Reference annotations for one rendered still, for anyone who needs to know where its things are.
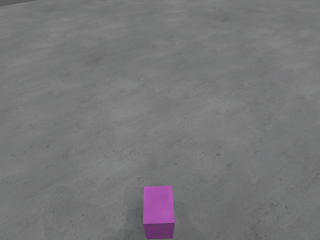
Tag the carton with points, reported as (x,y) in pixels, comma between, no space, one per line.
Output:
(158,212)

